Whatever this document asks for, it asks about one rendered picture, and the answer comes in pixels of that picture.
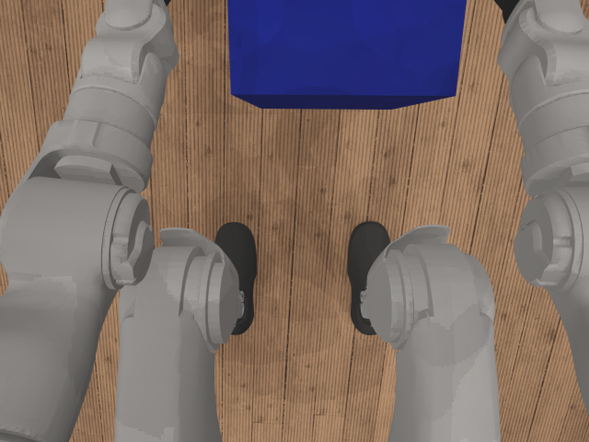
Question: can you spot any robot right hand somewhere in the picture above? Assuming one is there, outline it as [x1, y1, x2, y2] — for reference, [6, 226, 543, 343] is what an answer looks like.
[494, 0, 520, 24]

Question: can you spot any left robot forearm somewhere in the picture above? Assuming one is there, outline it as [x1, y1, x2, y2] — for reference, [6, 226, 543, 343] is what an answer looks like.
[0, 0, 179, 270]

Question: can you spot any right robot upper arm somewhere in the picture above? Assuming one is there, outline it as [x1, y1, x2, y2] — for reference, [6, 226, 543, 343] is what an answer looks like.
[514, 187, 589, 415]

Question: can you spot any robot left foot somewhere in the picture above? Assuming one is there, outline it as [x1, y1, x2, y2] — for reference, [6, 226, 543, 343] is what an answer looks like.
[214, 222, 257, 335]

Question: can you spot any carton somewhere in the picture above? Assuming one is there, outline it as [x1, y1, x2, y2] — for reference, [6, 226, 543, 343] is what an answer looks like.
[227, 0, 467, 110]

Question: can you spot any right robot thigh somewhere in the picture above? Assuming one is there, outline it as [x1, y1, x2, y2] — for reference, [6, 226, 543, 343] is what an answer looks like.
[374, 244, 501, 442]

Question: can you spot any right robot forearm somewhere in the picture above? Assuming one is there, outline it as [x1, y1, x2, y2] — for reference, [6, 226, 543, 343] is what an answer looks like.
[497, 0, 589, 198]

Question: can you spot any left robot upper arm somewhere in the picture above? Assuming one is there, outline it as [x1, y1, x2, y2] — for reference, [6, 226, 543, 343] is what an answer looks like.
[0, 177, 155, 442]

